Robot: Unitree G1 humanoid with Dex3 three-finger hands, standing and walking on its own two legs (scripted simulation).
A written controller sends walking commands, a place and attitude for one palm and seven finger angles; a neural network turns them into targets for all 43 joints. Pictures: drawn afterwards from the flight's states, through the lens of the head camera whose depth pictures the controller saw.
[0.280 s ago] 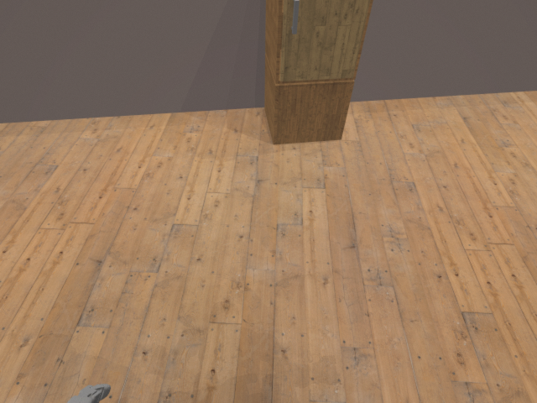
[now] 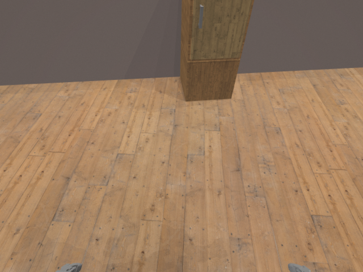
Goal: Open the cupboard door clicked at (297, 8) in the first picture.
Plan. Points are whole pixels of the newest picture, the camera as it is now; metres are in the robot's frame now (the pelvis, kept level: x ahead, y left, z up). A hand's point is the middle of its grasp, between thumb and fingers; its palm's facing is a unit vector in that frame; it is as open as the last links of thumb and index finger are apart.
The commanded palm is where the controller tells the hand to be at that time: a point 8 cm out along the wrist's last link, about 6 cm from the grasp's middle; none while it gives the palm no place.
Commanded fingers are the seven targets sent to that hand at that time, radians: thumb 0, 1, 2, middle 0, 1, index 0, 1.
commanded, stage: stand and wait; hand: left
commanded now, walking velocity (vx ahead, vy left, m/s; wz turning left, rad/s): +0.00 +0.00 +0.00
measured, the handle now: (200, 16) +1.62 -0.02 -0.03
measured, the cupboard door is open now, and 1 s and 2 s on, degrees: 0 0 0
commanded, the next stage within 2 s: look at it before walking up in 0.54 s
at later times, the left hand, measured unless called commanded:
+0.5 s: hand out of the picture +0.05 +0.24 -0.15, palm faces -0.02 -0.94 -0.34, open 7.4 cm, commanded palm none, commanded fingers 0.00 0.90 0.90 -0.20 -0.30 -0.20 -0.30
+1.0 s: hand out of the picture +0.04 +0.23 -0.15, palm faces -0.02 -0.94 -0.33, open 7.4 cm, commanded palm none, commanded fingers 0.00 0.90 0.90 -0.20 -0.30 -0.20 -0.30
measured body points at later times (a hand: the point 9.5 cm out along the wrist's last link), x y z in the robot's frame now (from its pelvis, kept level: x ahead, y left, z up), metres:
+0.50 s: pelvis -0.02 -0.01 +0.01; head -0.02 -0.01 +0.45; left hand +0.05 +0.29 -0.13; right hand +0.05 -0.31 -0.13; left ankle -0.02 +0.12 -0.74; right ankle -0.02 -0.13 -0.74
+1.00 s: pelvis -0.03 -0.01 +0.01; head -0.03 -0.01 +0.46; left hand +0.04 +0.28 -0.13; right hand +0.05 -0.31 -0.13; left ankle -0.02 +0.12 -0.74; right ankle -0.02 -0.13 -0.74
